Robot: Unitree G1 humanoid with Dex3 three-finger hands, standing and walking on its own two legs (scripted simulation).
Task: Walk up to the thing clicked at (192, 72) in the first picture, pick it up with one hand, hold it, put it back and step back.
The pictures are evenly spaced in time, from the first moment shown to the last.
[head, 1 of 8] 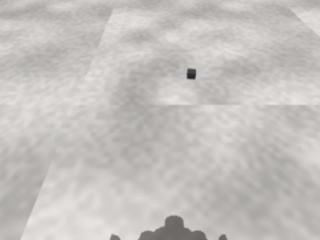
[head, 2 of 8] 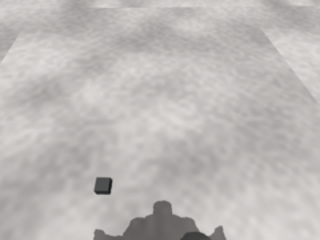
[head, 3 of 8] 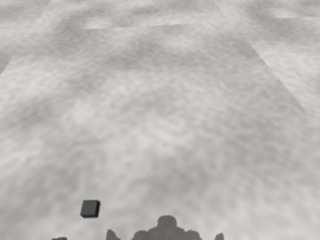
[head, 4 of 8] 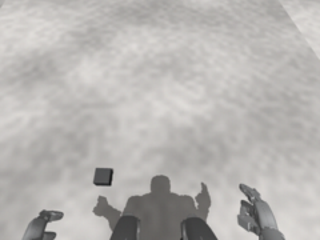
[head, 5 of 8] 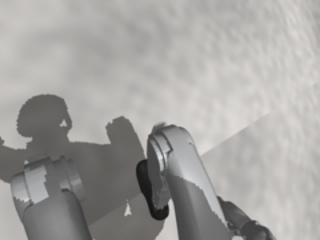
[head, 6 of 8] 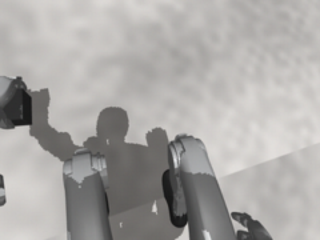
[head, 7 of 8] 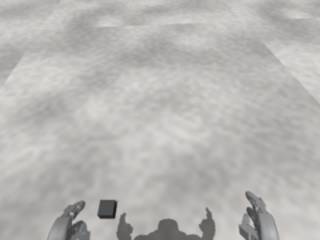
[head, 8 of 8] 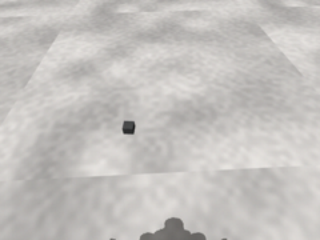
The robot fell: no
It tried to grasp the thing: yes
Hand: left
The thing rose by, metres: 0.67
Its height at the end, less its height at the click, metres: +0.00
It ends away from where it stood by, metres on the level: 0.02
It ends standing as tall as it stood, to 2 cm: yes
